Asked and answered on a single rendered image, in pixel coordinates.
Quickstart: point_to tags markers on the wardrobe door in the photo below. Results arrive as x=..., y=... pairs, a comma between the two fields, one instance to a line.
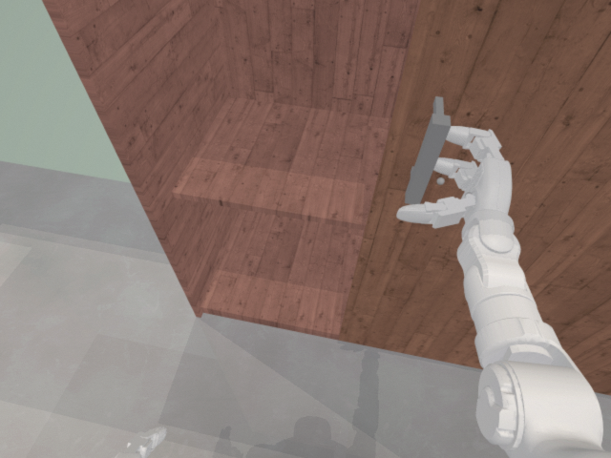
x=537, y=73

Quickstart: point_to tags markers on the left robot hand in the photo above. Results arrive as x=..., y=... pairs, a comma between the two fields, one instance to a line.
x=143, y=443

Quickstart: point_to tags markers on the right robot hand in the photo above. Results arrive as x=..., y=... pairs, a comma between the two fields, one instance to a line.
x=490, y=183

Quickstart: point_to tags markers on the right robot upper arm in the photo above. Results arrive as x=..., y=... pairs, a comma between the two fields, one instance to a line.
x=538, y=411

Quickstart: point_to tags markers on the right robot forearm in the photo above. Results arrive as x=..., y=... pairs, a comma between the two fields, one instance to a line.
x=503, y=309

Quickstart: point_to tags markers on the handle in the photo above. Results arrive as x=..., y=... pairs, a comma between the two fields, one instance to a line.
x=430, y=150

